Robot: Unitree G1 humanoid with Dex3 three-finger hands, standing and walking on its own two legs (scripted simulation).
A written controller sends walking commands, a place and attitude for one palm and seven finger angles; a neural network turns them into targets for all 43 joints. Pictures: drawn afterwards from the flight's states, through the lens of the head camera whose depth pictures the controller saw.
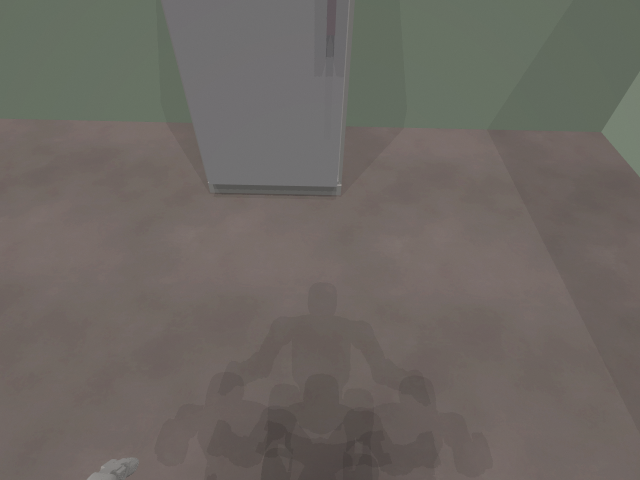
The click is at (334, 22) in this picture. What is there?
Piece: fridge door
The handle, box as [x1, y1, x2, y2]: [327, 0, 336, 34]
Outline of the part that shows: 327,0 327,34 334,34 336,0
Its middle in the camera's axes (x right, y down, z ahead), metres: +0.03 -0.81 +1.10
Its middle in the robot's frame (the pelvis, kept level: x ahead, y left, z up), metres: +1.39 +0.05 +0.20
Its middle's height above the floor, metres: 0.97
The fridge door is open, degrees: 0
